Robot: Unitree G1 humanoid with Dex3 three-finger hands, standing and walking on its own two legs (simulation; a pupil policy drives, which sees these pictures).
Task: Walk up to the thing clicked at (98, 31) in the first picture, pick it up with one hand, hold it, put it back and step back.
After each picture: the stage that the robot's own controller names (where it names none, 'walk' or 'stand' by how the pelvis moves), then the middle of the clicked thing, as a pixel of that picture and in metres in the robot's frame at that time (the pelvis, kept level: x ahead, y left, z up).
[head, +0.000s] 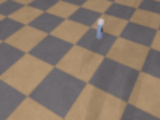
stand; (100, 29) +1.57 -0.16 -0.66
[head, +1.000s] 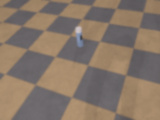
walk; (79, 37) +1.43 +0.20 -0.63
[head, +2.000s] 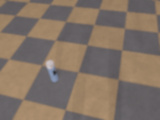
walk; (52, 71) +0.88 +0.38 -0.64
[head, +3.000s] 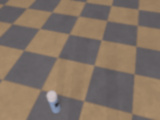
walk; (54, 102) +0.56 +0.27 -0.62
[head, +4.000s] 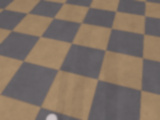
stand; out of the picture +0.39 +0.24 -0.64
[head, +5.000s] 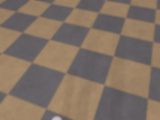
stand; out of the picture +0.39 +0.21 -0.65
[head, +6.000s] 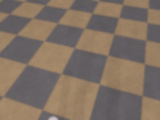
stand; out of the picture +0.40 +0.23 -0.66
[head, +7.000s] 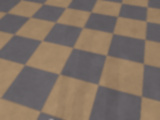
stand; out of the picture +0.37 +0.24 -0.66
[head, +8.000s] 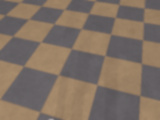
stand; out of the picture +0.38 +0.25 -0.66
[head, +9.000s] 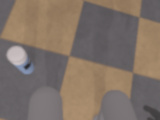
go down; (22, 62) +0.43 +0.29 -0.34
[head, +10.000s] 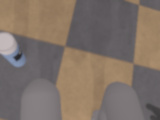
go down; (12, 52) +0.43 +0.31 -0.26
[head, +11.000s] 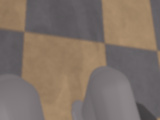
close in; out of the picture +0.41 +0.35 -0.16
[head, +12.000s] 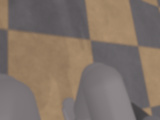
close; out of the picture +0.41 +0.36 -0.15
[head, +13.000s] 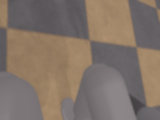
lift; out of the picture +0.37 +0.36 -0.15
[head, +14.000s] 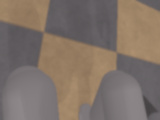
lift; out of the picture +0.27 +0.42 -0.13
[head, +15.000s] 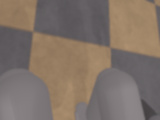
lift; out of the picture +0.31 +0.40 -0.14
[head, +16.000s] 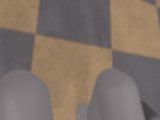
lift; out of the picture +0.31 +0.39 -0.13
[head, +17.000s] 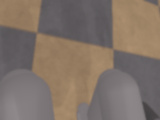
lift; out of the picture +0.32 +0.41 -0.13
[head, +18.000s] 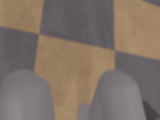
lift; out of the picture +0.32 +0.41 -0.12
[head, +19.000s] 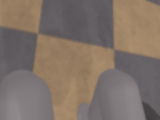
lift; out of the picture +0.32 +0.41 -0.12
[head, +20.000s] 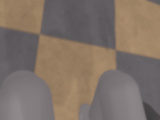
lift; out of the picture +0.32 +0.40 -0.12
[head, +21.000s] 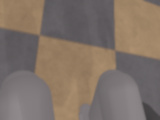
lift; out of the picture +0.32 +0.40 -0.12
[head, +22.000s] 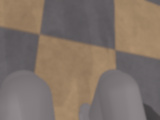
lift; out of the picture +0.32 +0.41 -0.12
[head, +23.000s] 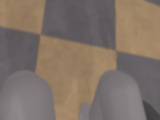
lift; out of the picture +0.33 +0.42 -0.12
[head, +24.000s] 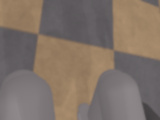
lift; out of the picture +0.33 +0.42 -0.12
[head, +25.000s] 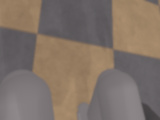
lift; out of the picture +0.32 +0.40 -0.14
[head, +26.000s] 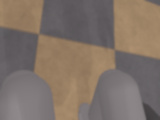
lift; out of the picture +0.33 +0.40 -0.13
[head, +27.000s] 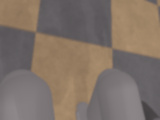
lift; out of the picture +0.33 +0.42 -0.14
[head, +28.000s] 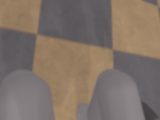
lift; out of the picture +0.32 +0.40 -0.14
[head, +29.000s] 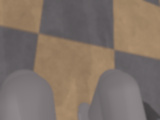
lift; out of the picture +0.32 +0.42 -0.13
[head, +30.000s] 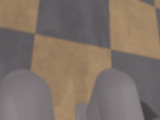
lift; out of the picture +0.32 +0.40 -0.15
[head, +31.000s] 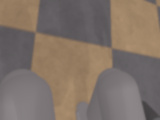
lift; out of the picture +0.32 +0.42 -0.15
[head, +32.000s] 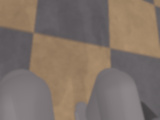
lift; out of the picture +0.32 +0.41 -0.15
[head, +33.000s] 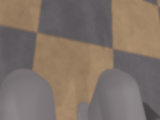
lift; out of the picture +0.32 +0.41 -0.15
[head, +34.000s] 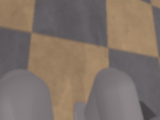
lift; out of the picture +0.32 +0.42 -0.15
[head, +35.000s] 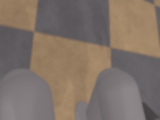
lift; out of the picture +0.32 +0.43 -0.15
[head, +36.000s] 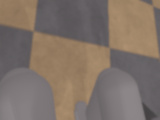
lift; out of the picture +0.31 +0.44 -0.15
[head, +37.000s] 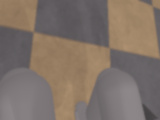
lift; out of the picture +0.31 +0.42 -0.15
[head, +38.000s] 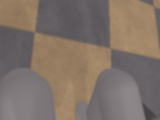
lift; out of the picture +0.31 +0.42 -0.15
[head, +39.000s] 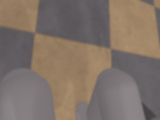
lift; out of the picture +0.31 +0.42 -0.15
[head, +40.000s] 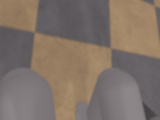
lift; out of the picture +0.31 +0.42 -0.15
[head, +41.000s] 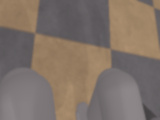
lift; out of the picture +0.31 +0.42 -0.15
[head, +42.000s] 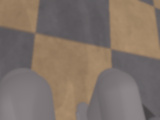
lift; out of the picture +0.31 +0.42 -0.15
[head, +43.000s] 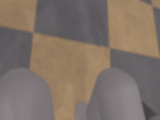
lift; out of the picture +0.31 +0.43 -0.15
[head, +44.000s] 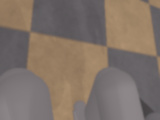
lift; out of the picture +0.31 +0.44 -0.15
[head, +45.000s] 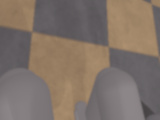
lift; out of the picture +0.31 +0.43 -0.15
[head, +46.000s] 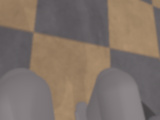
lift; out of the picture +0.31 +0.43 -0.15
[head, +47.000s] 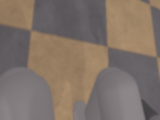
lift; out of the picture +0.31 +0.44 -0.15
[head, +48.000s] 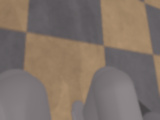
lift; out of the picture +0.32 +0.43 -0.15
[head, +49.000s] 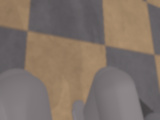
lift; out of the picture +0.32 +0.44 -0.15
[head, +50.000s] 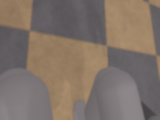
lift; out of the picture +0.32 +0.43 -0.15
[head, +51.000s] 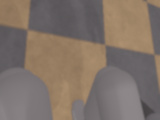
lift; out of the picture +0.31 +0.44 -0.15
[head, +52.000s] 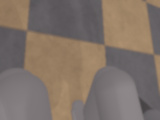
lift; out of the picture +0.31 +0.44 -0.15
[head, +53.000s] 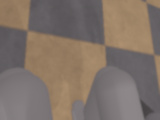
lift; out of the picture +0.31 +0.44 -0.15
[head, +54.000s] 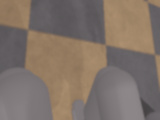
lift; out of the picture +0.31 +0.44 -0.15
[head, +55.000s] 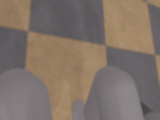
lift; out of the picture +0.31 +0.43 -0.15
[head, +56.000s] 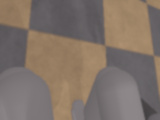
lift; out of the picture +0.31 +0.44 -0.15
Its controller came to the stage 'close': yes
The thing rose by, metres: 0.05
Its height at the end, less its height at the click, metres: +0.00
